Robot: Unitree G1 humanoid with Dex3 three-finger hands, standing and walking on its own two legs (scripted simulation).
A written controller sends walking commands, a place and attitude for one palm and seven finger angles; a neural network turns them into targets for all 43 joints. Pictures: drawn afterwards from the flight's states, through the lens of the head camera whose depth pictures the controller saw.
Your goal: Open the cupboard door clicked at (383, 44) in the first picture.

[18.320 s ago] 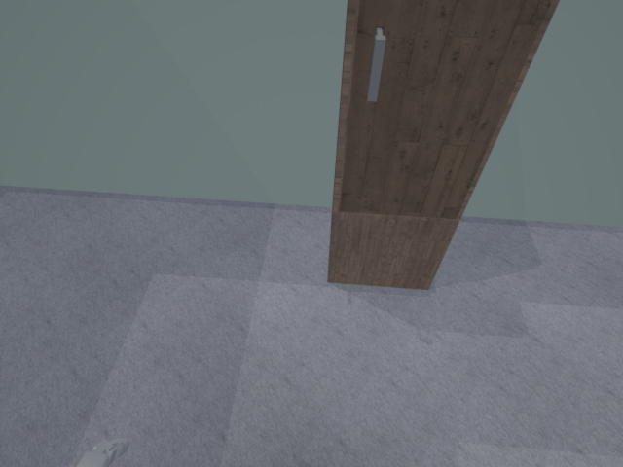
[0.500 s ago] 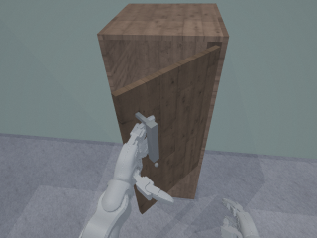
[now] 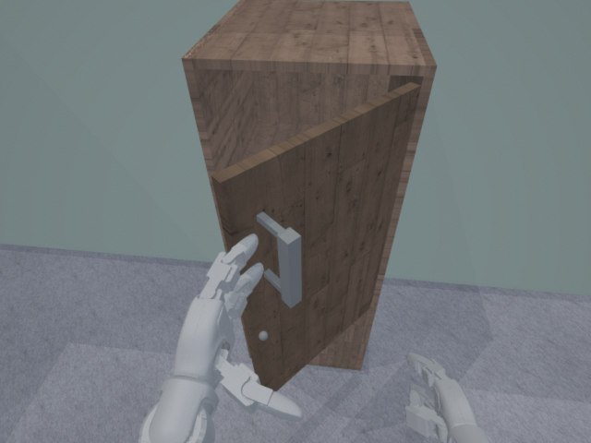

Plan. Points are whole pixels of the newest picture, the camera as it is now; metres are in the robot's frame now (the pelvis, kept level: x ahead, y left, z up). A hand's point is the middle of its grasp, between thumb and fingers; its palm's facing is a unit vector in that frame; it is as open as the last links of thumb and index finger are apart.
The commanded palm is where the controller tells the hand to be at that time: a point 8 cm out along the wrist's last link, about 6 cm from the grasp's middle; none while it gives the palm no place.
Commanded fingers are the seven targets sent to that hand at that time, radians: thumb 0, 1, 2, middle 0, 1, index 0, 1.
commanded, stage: slide the hand sideways off the handle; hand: left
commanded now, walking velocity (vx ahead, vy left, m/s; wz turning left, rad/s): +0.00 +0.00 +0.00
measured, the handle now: (279, 260) +0.31 +0.05 +0.13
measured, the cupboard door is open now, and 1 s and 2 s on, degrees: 49 49 49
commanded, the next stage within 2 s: draw the hand back to the body in 0.44 s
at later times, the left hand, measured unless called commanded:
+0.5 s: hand (219, 373) +0.17 +0.09 +0.12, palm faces -0.03 -1.00 -0.05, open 16.3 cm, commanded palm +0.13 +0.14 +0.13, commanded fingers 0.00 -0.50 0.30 -0.15 -0.30 -0.15 -0.30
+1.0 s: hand (169, 361) +0.17 +0.14 +0.14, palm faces -0.03 -1.00 -0.08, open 16.3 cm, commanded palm +0.13 +0.21 +0.15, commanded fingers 0.00 -0.36 0.36 -0.16 -0.30 -0.16 -0.30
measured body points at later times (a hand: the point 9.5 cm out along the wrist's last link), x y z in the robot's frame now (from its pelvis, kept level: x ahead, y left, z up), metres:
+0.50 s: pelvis +0.01 -0.02 -0.01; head -0.01 -0.05 +0.44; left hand +0.16 +0.15 +0.13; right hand +0.20 -0.24 -0.07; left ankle +0.02 +0.09 -0.73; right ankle -0.01 -0.09 -0.73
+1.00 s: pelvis +0.01 +0.00 -0.01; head -0.02 -0.02 +0.44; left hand +0.16 +0.20 +0.14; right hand +0.21 -0.21 -0.06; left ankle +0.02 +0.09 -0.73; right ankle -0.01 -0.09 -0.73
